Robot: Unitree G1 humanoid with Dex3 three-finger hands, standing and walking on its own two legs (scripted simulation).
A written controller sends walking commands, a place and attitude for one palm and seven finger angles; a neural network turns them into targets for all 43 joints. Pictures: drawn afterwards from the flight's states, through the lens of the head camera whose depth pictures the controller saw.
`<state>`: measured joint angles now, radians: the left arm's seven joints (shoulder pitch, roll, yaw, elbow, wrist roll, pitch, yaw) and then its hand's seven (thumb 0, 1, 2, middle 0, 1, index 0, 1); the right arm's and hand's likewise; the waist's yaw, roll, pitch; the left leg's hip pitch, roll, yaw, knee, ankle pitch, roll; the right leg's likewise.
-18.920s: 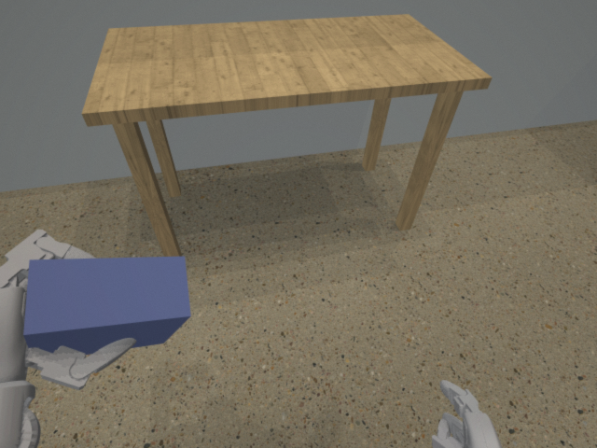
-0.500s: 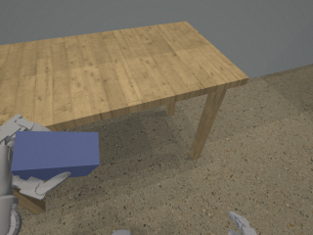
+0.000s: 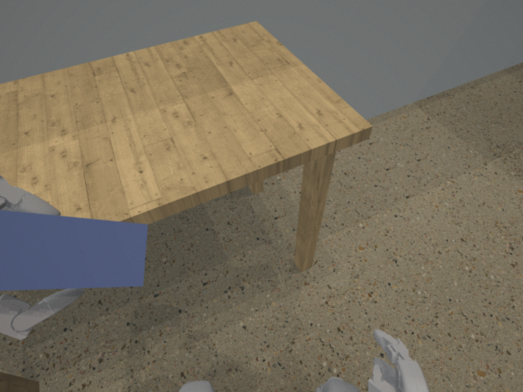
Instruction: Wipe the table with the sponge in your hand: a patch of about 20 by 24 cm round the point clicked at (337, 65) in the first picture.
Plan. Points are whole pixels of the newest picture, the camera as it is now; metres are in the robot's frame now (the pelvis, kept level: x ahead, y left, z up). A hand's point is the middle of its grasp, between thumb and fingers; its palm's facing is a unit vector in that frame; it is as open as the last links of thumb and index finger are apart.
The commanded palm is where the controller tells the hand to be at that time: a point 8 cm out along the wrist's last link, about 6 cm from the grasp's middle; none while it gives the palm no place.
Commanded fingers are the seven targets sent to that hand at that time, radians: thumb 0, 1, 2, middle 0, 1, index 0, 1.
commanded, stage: take the last steps up to it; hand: left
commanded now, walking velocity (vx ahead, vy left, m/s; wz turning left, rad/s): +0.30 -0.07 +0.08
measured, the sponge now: (83, 257) +0.22 +0.21 +0.17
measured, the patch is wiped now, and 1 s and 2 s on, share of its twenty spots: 0.00 0.00 0.00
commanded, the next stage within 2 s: come to a stop and stand still in 0.70 s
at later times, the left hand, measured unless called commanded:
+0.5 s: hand (157, 164) +0.31 +0.14 +0.22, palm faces +0.46 -0.75 -0.48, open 10.3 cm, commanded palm +0.26 +0.18 +0.21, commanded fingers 0.00 0.10 1.30 -1.20 -1.60 -1.20 -1.60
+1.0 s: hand (212, 129) +0.38 +0.09 +0.22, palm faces +0.48 -0.78 -0.40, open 10.3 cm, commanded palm +0.33 +0.13 +0.21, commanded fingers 0.00 0.10 1.30 -1.20 -1.60 -1.20 -1.60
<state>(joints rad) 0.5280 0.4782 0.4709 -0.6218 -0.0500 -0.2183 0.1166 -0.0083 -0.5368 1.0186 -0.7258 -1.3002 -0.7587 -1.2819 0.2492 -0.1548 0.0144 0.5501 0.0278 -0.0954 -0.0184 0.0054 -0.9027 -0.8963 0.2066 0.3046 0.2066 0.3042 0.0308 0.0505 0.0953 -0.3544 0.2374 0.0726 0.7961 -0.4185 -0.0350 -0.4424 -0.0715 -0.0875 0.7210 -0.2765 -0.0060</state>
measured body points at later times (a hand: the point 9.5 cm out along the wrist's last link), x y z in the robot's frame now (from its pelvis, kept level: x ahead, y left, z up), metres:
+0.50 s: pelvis +0.11 -0.11 +0.02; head +0.12 -0.12 +0.47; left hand +0.28 +0.18 +0.25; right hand +0.29 -0.31 -0.07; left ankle +0.10 +0.07 -0.71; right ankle +0.18 -0.22 -0.71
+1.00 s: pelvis +0.19 -0.16 +0.02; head +0.19 -0.16 +0.47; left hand +0.35 +0.13 +0.24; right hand +0.38 -0.39 -0.05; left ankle +0.22 -0.04 -0.71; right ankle +0.18 -0.22 -0.71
